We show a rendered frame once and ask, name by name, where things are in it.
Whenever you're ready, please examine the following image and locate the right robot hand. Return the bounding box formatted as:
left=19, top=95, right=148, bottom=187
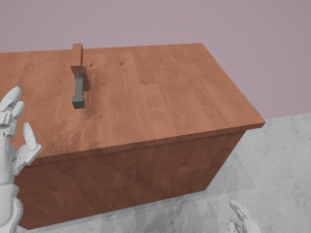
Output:
left=225, top=199, right=261, bottom=233

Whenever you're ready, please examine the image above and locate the left robot forearm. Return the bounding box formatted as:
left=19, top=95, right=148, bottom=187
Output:
left=0, top=183, right=23, bottom=233

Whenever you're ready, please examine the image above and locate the counter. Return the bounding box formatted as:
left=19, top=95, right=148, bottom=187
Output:
left=0, top=43, right=266, bottom=230

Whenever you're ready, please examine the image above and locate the tap lever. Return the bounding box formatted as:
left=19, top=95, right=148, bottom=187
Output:
left=72, top=73, right=86, bottom=110

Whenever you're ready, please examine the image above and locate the left robot hand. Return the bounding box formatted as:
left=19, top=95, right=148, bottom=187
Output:
left=0, top=86, right=42, bottom=185

